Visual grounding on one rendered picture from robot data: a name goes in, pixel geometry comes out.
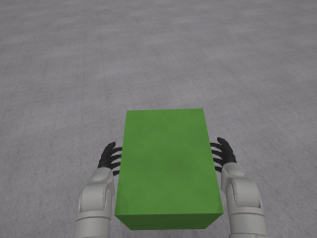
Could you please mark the left robot forearm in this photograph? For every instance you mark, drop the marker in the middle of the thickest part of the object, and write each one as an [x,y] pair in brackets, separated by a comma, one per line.
[94,209]

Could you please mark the right robot forearm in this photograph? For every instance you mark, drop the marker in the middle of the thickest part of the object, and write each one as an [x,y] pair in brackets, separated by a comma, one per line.
[244,203]

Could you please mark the right robot hand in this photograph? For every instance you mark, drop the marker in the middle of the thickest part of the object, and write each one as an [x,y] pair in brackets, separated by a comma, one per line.
[226,154]

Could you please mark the left robot hand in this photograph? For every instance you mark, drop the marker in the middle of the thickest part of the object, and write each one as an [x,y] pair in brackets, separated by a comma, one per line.
[107,158]

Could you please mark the carton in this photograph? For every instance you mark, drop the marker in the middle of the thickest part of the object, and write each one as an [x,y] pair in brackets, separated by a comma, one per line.
[167,177]

